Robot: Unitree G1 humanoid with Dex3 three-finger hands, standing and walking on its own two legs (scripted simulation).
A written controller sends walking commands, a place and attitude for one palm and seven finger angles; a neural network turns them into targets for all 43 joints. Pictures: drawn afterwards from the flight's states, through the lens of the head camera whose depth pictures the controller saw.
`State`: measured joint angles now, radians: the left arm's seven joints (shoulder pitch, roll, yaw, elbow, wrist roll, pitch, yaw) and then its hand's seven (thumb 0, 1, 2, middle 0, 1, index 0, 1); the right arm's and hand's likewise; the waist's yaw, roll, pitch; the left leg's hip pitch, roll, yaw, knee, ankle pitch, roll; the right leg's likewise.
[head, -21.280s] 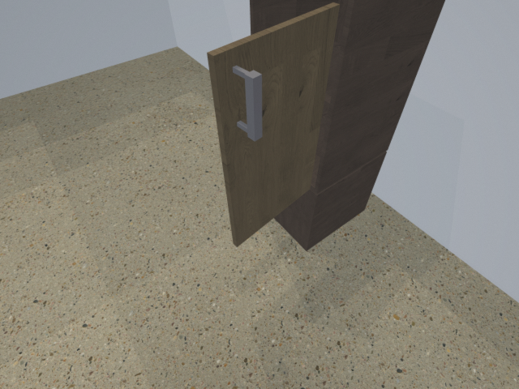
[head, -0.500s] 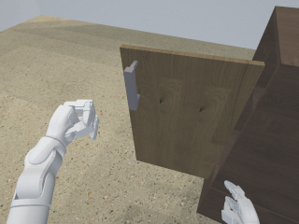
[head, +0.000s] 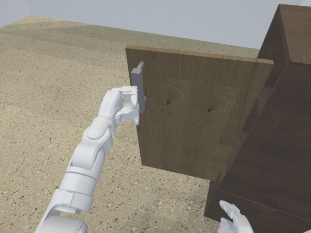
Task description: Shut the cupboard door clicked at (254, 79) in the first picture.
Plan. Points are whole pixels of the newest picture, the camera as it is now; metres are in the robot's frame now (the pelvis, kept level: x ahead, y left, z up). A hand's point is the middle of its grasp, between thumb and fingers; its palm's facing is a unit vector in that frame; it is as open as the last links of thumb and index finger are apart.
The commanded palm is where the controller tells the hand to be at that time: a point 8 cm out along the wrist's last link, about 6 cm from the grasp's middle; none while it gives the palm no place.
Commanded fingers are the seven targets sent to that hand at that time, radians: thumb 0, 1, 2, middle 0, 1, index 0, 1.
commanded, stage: bring the fist close to the handle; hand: left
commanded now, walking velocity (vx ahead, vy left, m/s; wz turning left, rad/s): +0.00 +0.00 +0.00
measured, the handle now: (140, 87) +0.45 +0.06 +0.16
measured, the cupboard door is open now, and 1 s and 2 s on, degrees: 97 92 73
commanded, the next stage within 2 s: push the door shut along its arc in 0.28 s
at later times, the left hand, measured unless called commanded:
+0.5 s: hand (136, 112) +0.36 +0.06 +0.16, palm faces -0.17 -0.98 -0.03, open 3.1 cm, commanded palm +0.35 +0.11 +0.16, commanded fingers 0.00 0.90 0.90 -1.30 -1.50 -1.30 -1.50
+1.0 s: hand (142, 101) +0.40 +0.05 +0.15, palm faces -0.28 -0.96 -0.05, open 3.3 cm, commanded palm +0.41 +0.09 +0.16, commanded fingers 0.00 0.90 0.90 -1.30 -1.50 -1.30 -1.50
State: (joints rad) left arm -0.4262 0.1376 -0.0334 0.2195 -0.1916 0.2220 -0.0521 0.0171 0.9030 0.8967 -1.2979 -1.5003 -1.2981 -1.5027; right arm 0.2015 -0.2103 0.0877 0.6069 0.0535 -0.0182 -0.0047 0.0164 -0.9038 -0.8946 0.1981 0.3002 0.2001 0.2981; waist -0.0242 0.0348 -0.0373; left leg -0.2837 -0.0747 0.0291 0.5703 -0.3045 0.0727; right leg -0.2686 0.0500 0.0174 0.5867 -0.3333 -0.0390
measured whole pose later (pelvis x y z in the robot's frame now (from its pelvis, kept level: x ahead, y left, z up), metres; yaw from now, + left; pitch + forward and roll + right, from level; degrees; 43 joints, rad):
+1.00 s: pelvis -0.02 -0.03 +0.00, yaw +2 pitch +3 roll +1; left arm -0.74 0.23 0.00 0.75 -0.23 -0.04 -0.24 0.05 0.90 0.96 -1.30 -1.50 -1.30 -1.50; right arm 0.26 -0.27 0.04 0.69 0.07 -0.04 -0.02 0.02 -0.91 -0.89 0.20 0.30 0.20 0.30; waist -0.05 0.03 -0.02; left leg -0.35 -0.06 -0.02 0.58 -0.28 0.04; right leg -0.33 0.07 -0.03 0.59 -0.31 -0.08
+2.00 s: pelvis +0.01 +0.00 -0.02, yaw +1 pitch +15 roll +0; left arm -1.31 0.18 0.03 1.25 -0.17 -0.10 -0.33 0.02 0.93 0.92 -1.30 -1.50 -1.30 -1.50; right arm 0.35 -0.27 0.02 0.75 0.00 -0.12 -0.02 0.01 -0.91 -0.89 0.20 0.30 0.20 0.30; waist -0.19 0.02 -0.07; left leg -0.64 -0.08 0.03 0.72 -0.35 0.07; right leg -0.63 0.04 0.00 0.75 -0.39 -0.04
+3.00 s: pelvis -0.01 -0.04 -0.01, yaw -1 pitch +12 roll +1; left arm -1.11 0.13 0.12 1.17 -0.06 -0.23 0.09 0.02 0.90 0.90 -1.30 -1.50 -1.30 -1.50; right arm 0.46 -0.29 -0.02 0.71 0.01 -0.01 0.10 0.01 -0.91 -0.89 0.19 0.30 0.20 0.30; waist -0.14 0.04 -0.10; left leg -0.56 -0.02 0.03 0.66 -0.31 0.02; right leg -0.55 0.11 0.01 0.67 -0.33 -0.09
